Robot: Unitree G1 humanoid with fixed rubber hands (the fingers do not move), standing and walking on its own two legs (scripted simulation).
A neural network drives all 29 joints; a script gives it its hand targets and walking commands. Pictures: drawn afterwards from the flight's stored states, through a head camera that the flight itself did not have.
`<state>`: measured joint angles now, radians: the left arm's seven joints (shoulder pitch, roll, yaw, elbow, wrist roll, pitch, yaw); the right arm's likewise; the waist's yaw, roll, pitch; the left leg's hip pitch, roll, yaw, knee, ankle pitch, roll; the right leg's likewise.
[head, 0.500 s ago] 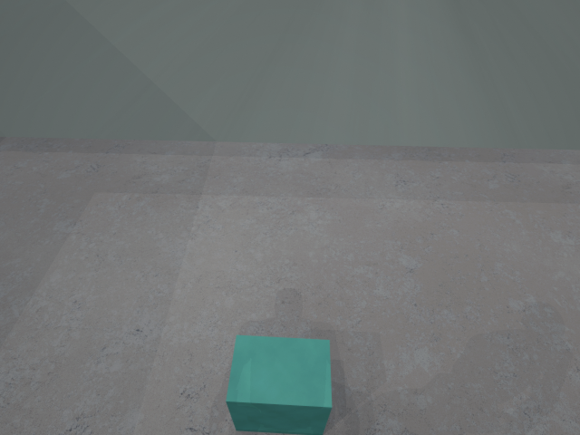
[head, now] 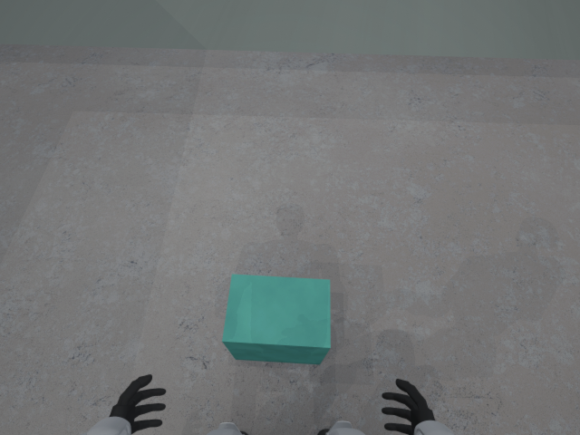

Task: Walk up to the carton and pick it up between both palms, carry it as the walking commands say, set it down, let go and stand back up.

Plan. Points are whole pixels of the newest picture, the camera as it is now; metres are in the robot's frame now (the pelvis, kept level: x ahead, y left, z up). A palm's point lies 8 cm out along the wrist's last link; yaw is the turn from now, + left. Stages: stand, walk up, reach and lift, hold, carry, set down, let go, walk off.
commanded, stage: reach and lift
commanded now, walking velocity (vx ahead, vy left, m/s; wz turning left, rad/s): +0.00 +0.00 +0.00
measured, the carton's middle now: (279, 322) +0.42 +0.03 -0.60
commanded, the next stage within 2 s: none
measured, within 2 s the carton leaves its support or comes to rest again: neither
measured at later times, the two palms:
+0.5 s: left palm (129, 370) +0.23 +0.25 -0.15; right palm (416, 376) +0.23 -0.20 -0.15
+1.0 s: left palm (145, 276) +0.40 +0.27 -0.17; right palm (391, 286) +0.39 -0.19 -0.19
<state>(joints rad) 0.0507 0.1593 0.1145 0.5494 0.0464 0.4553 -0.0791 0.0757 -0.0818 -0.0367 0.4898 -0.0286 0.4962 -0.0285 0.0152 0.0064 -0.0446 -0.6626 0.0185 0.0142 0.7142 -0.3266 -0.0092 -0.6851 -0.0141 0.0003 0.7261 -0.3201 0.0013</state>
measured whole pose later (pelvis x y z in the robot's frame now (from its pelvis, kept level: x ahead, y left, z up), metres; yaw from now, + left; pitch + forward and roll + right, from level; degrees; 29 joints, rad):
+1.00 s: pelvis -0.06 +0.01 -0.08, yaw +1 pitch +37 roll -1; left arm -0.94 0.39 0.30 0.93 -0.04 0.16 -0.13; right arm -0.86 -0.22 -0.25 0.76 0.06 0.22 -0.07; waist 0.00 0.00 0.00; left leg -1.39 0.00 -0.04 1.11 -0.36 -0.02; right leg -1.38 0.01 0.01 1.09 -0.35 0.02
